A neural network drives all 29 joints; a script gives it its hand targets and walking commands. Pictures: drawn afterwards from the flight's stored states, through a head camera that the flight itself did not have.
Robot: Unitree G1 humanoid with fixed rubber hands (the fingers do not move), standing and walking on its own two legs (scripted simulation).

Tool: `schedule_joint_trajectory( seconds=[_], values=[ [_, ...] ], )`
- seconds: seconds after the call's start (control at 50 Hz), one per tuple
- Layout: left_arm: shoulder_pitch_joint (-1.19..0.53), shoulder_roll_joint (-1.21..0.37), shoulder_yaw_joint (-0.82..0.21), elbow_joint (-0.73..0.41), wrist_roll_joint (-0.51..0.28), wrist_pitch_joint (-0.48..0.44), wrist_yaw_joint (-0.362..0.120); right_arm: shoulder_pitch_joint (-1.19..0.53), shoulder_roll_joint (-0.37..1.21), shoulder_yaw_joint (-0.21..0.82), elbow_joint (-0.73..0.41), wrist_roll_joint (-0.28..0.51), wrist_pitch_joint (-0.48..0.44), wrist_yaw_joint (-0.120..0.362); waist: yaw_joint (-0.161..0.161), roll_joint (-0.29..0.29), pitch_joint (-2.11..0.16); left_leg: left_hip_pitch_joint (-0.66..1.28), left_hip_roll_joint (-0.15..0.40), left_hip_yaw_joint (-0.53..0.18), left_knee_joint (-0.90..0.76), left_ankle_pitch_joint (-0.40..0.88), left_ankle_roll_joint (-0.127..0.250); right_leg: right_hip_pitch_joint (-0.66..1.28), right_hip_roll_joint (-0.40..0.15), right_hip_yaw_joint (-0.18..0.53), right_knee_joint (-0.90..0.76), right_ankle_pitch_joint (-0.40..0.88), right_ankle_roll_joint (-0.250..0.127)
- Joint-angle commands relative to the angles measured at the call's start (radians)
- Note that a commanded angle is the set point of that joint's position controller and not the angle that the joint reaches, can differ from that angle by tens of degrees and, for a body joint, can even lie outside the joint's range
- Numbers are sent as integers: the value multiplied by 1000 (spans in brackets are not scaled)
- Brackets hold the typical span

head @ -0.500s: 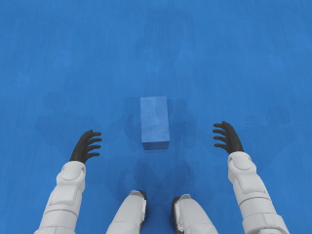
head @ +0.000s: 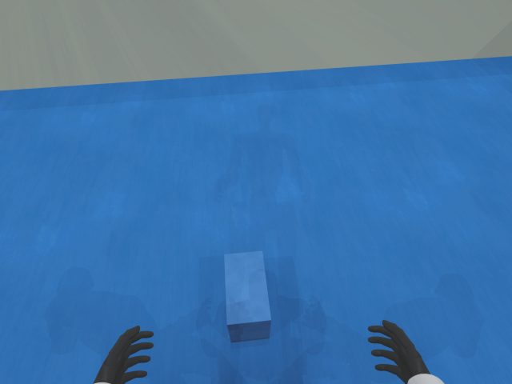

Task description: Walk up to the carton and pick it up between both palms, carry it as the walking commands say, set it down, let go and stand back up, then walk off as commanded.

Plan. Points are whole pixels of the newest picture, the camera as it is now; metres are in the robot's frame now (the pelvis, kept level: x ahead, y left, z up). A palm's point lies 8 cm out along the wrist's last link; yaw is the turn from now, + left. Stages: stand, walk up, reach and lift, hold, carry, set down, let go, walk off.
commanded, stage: let go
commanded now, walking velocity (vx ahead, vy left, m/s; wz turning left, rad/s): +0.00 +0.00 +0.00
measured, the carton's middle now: (246, 296) +0.50 +0.04 -0.67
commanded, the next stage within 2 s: stand in 0.28 s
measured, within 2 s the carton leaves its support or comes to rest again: neither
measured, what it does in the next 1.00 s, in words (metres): stands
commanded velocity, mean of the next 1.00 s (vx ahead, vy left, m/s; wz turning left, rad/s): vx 0.00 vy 0.00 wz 0.00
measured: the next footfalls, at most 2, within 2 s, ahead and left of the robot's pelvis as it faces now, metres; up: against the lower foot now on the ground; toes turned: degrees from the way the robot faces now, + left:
none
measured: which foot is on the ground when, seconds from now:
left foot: down 0.00-1.00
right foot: down 0.00-1.00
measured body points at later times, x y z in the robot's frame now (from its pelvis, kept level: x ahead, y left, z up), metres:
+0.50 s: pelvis +0.02 +0.01 +0.00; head -0.04 +0.02 +0.44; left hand +0.13 +0.28 -0.11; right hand +0.14 -0.27 -0.09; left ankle +0.00 +0.12 -0.74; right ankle -0.03 -0.11 -0.74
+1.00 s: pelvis -0.01 +0.03 +0.00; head -0.07 +0.03 +0.45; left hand +0.08 +0.30 -0.12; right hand +0.06 -0.26 -0.12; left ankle +0.00 +0.12 -0.74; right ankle -0.03 -0.11 -0.74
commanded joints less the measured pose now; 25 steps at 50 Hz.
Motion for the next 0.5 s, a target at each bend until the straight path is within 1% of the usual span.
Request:
schedule_joint_trajectory(
  seconds=[0.0, 0.02, 0.04, 0.06, 0.08, 0.1, 0.12, 0.14, 0.16, 0.18, 0.2, 0.22, 0.24, 0.26, 0.28, 0.3, 0.32, 0.34, 0.36, 0.38, 0.4, 0.42, 0.44, 0.46, 0.48],
  values=[
    [-86, 125, 41, -135, 3, -4, 8, -105, -83, -25, -150, -1, -7, 7, 15, 2, -71, 153, 8, 53, -55, 194, -21, -114, -18, -52, -121, 163, 33],
    [-68, 127, 46, -138, 7, -1, 6, -104, -88, -33, -157, -11, -7, 5, 19, -22, -82, 143, 1, 56, -50, 235, -21, -102, -18, -49, -123, 209, 34],
    [-77, 126, 39, -123, 6, 6, 8, -108, -81, -23, -136, -12, 1, 2, 14, -29, -65, 149, 0, 53, -50, 233, -16, -99, -21, -49, -123, 215, 40],
    [-48, 139, 47, -110, 17, 9, 11, -89, -100, -32, -149, -14, 5, 0, 21, -18, -84, 151, -2, 54, -47, 280, -16, -82, -13, -49, -110, 286, 42],
    [-72, 136, 44, -136, 22, 9, 14, -92, -98, -42, -141, -20, 5, 0, 23, 18, -92, 169, -8, 56, -44, 286, -18, -81, -12, -46, -111, 284, 40],
    [-63, 138, 52, -130, 26, 11, 18, -102, -96, -43, -136, -22, 3, -3, 27, 1, -103, 158, -7, 46, -43, 295, -19, -61, -11, -49, -103, 292, 43],
    [-78, 137, 49, -129, 27, 27, 26, -109, -101, -40, -123, -20, 4, -7, 30, 40, -70, 156, -4, 46, -43, 281, -21, -85, -14, -46, -103, 277, 40],
    [-88, 122, 45, -128, 21, 49, 32, -105, -103, -35, -113, -14, 3, -11, 30, 43, -49, 159, -4, 54, -44, 281, -26, -121, -13, -50, -106, 270, 40],
    [-73, 114, 48, -120, 23, 72, 44, -86, -108, -34, -96, -7, -1, -15, 37, 34, -77, 151, -4, 50, -46, 265, -29, -95, -15, -52, -104, 264, 43],
    [-87, 103, 45, -120, 14, 93, 58, -95, -115, -27, -96, -1, -12, -25, 38, 14, -80, 135, -3, 51, -43, 279, -30, -97, -12, -55, -96, 298, 47],
    [-87, 102, 34, -111, 10, 101, 62, -70, -115, -23, -63, -4, -9, -32, 23, 6, -64, 115, -3, 51, -36, 287, -32, -98, -9, -57, -91, 319, 46],
    [-99, 109, 31, -129, 7, 106, 64, -69, -113, -22, -70, 1, -11, -35, 13, -21, -88, 120, -3, 47, -28, 282, -26, -91, -11, -56, -86, 333, 45],
    [-99, 113, 16, -157, 0, 107, 67, -58, -124, -28, -80, 4, -20, -41, -2, -20, -116, 139, -10, 44, -12, 336, -35, -104, -5, -55, -75, 398, 49],
    [-67, 213, 47, -7, -13, 22, 90, -50, -221, -67, 63, -21, -46, -61, 41, -84, -235, 46, 83, 4, 20, 418, -20, -60, -43, -20, -26, 396, 45],
    [-51, 224, 44, 18, -5, -14, 97, -69, -214, -72, 67, -21, -59, -65, 31, -68, -270, 47, 80, -5, 22, 409, -13, -26, -49, 0, -35, 368, 41],
    [-61, 231, 47, 41, -3, -36, 98, -77, -223, -80, 79, -26, -68, -68, 26, -49, -251, 22, 82, 9, 24, 412, -10, -25, -64, 10, -32, 390, 30],
    [-47, 202, 44, 68, 5, -60, 96, -58, -194, -76, 103, -33, -74, -73, 22, -41, -235, 3, 79, 1, 26, 427, -3, -26, -73, 14, -20, 413, 28],
    [-51, 210, 35, 82, 1, -74, 94, -71, -207, -75, 117, -31, -80, -71, 29, -48, -241, 10, 80, -1, 22, 430, -7, -34, -80, 20, -27, 419, 32],
    [-42, 216, 37, 111, 6, -84, 100, -59, -200, -83, 130, -26, -85, -72, 11, -13, -249, 27, 86, -14, 39, 448, 3, -33, -87, 44, -29, 447, 19],
    [-52, 223, 43, 119, 6, -94, 102, -55, -201, -86, 143, -27, -88, -77, 6, -13, -244, 33, 85, -14, 33, 449, 5, -56, -82, 40, -28, 443, 18],
    [-62, 223, 41, 132, 10, -97, 100, -75, -216, -84, 158, -32, -93, -78, 16, 6, -244, 31, 86, -11, 36, 450, 1, -54, -81, 34, -41, 444, 23],
    [-50, 230, 45, 146, 10, -104, 103, -71, -207, -88, 156, -29, -96, -79, 11, 3, -188, -8, 83, -18, 36, 435, 4, -79, -80, 35, -44, 438, 21],
    [-46, 236, 46, 167, 9, -108, 106, -58, -207, -89, 172, -30, -98, -82, 5, 14, -170, -7, 87, -24, 21, 415, 7, -86, -82, 45, -47, 407, 17],
    [-57, 222, 42, 169, 15, -114, 103, -64, -224, -89, 185, -31, -100, -85, 13, 5, -176, -22, 89, -34, 9, 372, 10, -78, -85, 44, -58, 351, 16],
    [-57, 236, 45, 185, 12, -116, 102, -60, -222, -89, 196, -26, -103, -85, 1, 25, -146, -22, 93, -49, 2, 329, 20, -111, -83, 57, -67, 310, 10]
  ],
)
